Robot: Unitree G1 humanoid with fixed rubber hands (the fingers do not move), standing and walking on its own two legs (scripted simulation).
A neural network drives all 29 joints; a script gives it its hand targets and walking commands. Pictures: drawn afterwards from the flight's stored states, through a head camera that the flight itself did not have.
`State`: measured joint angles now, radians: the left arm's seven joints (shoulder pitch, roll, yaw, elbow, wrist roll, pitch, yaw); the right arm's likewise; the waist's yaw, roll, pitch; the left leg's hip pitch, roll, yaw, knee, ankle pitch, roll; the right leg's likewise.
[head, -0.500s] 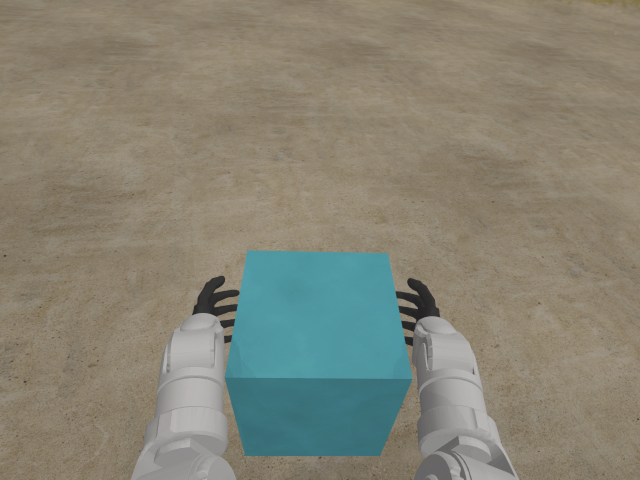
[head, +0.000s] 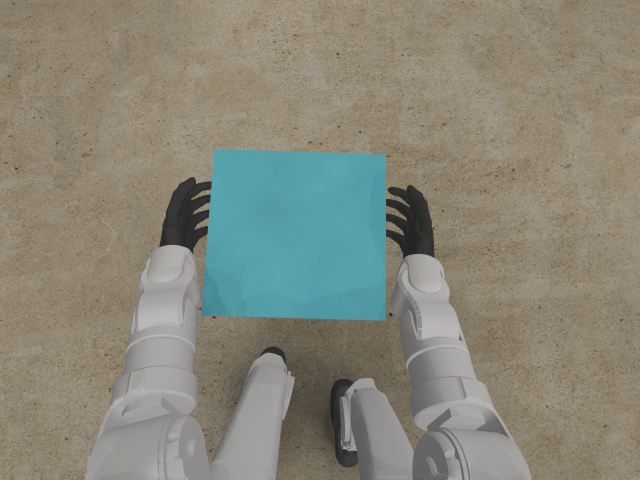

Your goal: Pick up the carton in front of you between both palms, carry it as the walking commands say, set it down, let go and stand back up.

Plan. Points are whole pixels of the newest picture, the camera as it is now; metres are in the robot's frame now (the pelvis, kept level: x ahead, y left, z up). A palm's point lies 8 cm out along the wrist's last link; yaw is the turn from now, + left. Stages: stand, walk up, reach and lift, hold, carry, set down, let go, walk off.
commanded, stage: set down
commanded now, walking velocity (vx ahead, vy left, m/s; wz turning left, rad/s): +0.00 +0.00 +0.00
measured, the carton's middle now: (301, 248) +0.39 +0.08 -0.18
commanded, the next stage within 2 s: none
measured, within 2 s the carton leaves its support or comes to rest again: neither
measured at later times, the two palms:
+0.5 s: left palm (195, 243) +0.39 +0.25 -0.24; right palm (375, 226) +0.46 -0.03 -0.22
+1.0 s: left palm (207, 246) +0.41 +0.27 -0.37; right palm (353, 225) +0.50 -0.01 -0.37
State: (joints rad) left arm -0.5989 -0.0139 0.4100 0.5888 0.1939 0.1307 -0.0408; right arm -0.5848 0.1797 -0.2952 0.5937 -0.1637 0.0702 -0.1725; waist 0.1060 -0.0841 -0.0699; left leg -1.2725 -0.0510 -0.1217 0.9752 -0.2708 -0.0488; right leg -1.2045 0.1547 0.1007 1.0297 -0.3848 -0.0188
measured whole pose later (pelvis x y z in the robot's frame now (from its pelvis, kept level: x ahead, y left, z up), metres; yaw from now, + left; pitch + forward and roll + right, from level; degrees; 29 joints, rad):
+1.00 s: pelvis -0.05 +0.01 -0.24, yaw -2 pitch +46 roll +0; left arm -1.17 0.08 0.62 0.72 0.21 0.30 0.04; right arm -1.39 -0.10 -0.26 1.00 -0.16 0.23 -0.15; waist 0.18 -0.08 0.07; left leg -2.21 -0.09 -0.09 1.85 -0.45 -0.08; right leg -2.15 0.23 0.04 1.93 -0.59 0.03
